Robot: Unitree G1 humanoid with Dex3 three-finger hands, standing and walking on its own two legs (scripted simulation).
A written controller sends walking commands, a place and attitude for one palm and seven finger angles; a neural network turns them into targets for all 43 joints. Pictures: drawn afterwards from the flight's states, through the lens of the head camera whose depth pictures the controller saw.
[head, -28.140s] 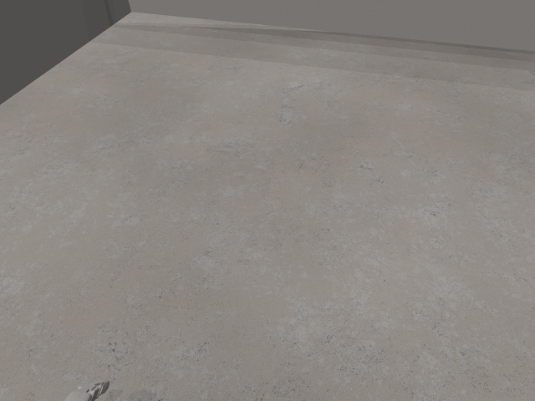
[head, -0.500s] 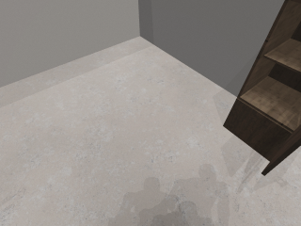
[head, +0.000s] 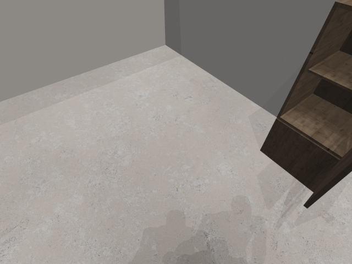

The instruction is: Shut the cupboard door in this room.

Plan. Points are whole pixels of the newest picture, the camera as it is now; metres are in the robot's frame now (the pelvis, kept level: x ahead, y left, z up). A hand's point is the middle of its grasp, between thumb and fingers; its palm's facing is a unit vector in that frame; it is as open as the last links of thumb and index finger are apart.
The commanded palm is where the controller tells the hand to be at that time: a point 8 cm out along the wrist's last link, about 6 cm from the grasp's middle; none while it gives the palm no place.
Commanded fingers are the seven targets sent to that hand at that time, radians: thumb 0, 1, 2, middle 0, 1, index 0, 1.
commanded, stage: turn or walk to find it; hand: left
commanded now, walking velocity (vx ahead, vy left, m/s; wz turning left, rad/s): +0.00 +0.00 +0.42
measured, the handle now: out of the picture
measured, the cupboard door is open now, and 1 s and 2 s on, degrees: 92 92 92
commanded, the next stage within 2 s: stand and wait in 0.18 s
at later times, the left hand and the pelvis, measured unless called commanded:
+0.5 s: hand out of the picture -0.02 +0.20 -0.18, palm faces +0.11 -0.97 -0.21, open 7.3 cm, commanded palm none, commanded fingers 0.00 0.90 0.90 -0.20 -0.30 -0.20 -0.30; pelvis -0.01 +0.02 +0.00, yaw +4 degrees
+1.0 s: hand out of the picture +0.00 +0.24 -0.19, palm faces +0.24 -0.95 -0.23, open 7.3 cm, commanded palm none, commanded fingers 0.00 0.90 0.90 -0.20 -0.30 -0.20 -0.30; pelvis -0.02 +0.03 -0.01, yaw +13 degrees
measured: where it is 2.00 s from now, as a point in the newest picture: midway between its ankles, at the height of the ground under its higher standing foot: outside the picture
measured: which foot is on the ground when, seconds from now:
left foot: down 0.00-1.00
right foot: down 0.00-0.88, up 0.90-1.00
